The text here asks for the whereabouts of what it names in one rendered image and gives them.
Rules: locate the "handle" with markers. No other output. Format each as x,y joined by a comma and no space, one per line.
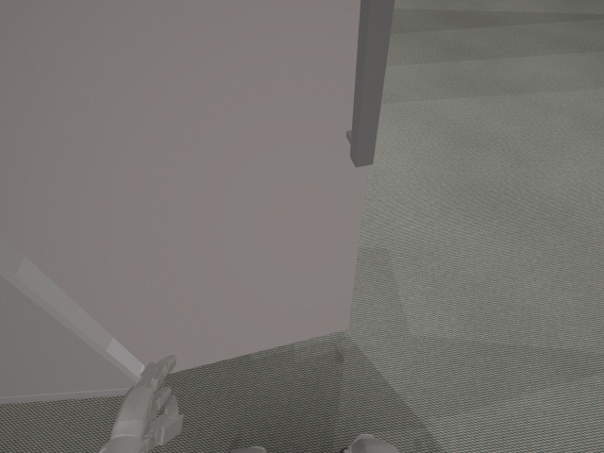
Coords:
375,25

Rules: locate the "robot right shin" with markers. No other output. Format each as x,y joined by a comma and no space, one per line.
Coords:
364,436

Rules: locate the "fridge door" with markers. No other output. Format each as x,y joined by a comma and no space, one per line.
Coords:
180,168

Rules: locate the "robot left hand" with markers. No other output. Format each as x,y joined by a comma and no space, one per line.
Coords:
136,416

